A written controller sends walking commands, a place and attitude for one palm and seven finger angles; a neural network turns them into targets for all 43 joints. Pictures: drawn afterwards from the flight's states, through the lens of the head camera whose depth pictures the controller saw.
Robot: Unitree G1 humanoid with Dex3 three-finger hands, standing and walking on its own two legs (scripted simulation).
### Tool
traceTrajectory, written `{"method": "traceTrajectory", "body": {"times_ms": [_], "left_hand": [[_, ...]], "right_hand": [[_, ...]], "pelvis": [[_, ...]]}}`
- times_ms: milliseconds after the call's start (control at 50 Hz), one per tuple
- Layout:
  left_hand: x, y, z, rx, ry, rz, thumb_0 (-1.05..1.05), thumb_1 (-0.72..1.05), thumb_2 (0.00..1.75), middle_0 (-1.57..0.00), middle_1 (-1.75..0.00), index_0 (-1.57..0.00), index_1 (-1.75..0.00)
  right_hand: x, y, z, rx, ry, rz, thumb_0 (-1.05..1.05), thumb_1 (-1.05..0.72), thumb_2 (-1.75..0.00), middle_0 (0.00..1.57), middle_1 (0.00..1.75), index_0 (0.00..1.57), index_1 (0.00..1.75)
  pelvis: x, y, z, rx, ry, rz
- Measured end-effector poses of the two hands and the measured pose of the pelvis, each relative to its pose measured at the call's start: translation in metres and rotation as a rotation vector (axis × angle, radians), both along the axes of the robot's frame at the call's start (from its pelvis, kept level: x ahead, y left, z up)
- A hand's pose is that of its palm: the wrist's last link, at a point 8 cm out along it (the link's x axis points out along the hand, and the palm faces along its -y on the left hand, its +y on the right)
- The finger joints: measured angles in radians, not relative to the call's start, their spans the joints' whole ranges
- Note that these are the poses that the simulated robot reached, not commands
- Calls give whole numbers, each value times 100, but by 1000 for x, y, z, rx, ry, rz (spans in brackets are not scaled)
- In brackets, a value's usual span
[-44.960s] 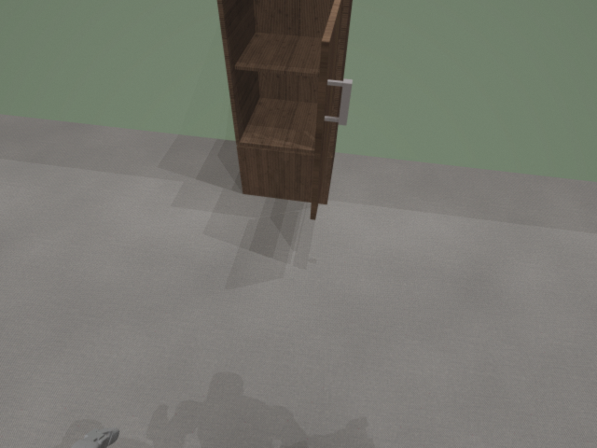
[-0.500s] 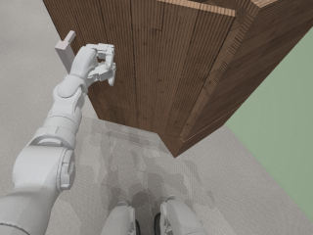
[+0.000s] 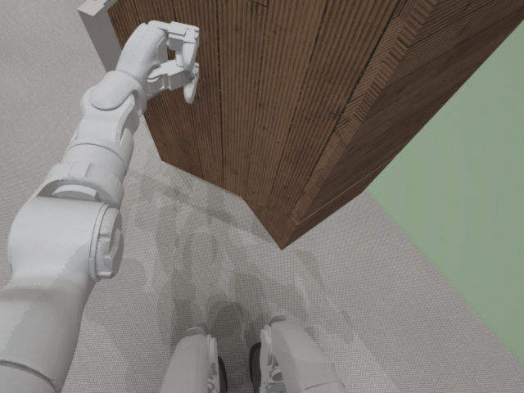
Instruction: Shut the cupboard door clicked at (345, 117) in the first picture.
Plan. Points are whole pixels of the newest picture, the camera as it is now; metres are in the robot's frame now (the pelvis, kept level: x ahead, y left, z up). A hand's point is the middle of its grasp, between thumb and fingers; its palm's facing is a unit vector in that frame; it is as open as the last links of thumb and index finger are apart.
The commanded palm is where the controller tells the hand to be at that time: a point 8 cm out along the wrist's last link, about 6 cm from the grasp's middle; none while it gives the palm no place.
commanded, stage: pull the fist back off the door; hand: left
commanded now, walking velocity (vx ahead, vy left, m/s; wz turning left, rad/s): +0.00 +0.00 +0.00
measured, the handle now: (117, 38) +0.62 +0.14 +0.09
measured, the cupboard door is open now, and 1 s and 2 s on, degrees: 30 22 22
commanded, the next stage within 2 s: draw the hand back to the body in 0.96 s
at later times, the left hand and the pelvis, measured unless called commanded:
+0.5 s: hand (213, 78) +0.54 +0.01 +0.09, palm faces -0.01 -1.00 -0.03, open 3.1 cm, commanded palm +0.50 +0.07 +0.09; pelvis +0.03 -0.01 +0.03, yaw -1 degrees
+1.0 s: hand (214, 132) +0.45 +0.01 +0.09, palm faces -0.06 -1.00 -0.06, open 3.1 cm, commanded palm +0.44 +0.07 +0.09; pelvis +0.01 -0.02 +0.04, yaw +1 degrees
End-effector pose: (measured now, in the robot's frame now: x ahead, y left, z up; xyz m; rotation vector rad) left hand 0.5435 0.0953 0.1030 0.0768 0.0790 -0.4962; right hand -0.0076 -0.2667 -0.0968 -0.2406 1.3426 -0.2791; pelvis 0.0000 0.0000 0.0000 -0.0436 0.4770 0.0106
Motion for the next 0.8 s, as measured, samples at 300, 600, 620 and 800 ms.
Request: {"method": "traceTrajectory", "body": {"times_ms": [300, 600, 620, 800], "left_hand": [[5, -25, -19, -76, -79, 491, 1, 93, 93, -130, -150, -131, -150], [-38, -26, -2, -34, -117, 469, 1, 90, 90, -130, -150, -130, -150], [-43, -25, -2, -33, -120, 465, 1, 90, 90, -130, -150, -130, -150], [-88, -20, -17, -53, -105, 458, 1, 90, 90, -130, -150, -130, -150]], "right_hand": [[-8, 22, -4, 142, 49, 17, 0, -90, -90, 20, 29, 20, 30], [15, 6, 17, 181, 7, 3, 0, -90, -90, 20, 29, 20, 30], [18, 2, 18, 176, 2, 9, 0, -90, -90, 20, 29, 20, 30], [64, -22, 22, 113, -100, 71, 0, -91, -90, 20, 29, 20, 30]], "pelvis": [[14, -1, 3, 19, 42, -29], [27, -18, 34, 54, -57, -41], [27, -18, 35, 55, -61, -40], [20, -22, 37, 60, -102, -26]]}}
